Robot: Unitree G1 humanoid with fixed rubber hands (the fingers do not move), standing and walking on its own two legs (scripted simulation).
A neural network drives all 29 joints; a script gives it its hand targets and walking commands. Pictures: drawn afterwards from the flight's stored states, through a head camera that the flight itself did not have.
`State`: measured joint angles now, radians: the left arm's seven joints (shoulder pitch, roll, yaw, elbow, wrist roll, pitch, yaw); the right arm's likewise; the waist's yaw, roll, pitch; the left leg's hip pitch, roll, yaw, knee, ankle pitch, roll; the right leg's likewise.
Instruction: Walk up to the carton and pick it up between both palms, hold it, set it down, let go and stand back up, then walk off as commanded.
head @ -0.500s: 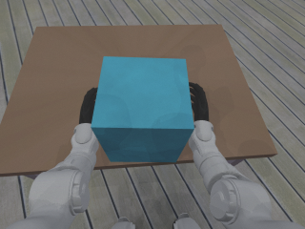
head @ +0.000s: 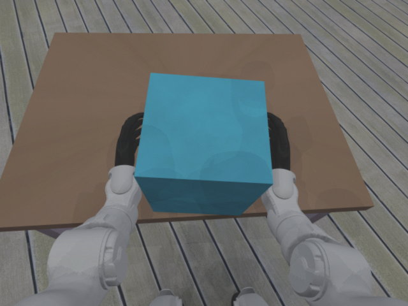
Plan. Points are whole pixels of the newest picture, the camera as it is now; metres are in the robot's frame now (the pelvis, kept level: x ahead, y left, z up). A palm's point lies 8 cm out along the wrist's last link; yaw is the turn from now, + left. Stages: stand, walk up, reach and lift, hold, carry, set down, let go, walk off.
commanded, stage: reach and lift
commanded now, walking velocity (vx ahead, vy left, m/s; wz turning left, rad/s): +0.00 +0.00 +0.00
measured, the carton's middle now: (201, 154) +0.44 +0.03 -0.01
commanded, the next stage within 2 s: none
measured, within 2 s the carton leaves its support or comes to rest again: leaves its support in 0.48 s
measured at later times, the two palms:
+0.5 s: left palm (128, 159) +0.41 +0.17 +0.01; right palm (279, 157) +0.41 -0.13 +0.03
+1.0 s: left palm (119, 135) +0.38 +0.16 +0.13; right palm (319, 127) +0.39 -0.14 +0.16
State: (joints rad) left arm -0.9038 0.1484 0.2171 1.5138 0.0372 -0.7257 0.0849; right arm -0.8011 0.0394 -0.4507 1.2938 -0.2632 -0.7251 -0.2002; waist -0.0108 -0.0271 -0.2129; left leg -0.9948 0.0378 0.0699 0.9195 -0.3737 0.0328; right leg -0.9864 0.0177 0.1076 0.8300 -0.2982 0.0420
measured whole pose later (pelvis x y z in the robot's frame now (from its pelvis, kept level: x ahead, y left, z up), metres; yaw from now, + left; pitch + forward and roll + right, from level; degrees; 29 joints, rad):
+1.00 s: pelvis -0.02 -0.01 +0.03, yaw +0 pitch +14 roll -2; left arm -0.81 0.14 -0.08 1.18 -0.22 -0.13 0.20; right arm -0.76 -0.09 -0.03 1.00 0.17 -0.07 -0.19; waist 0.01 0.00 -0.29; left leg -0.69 0.06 0.07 0.74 -0.29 0.03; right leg -0.67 0.03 0.11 0.61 -0.19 0.04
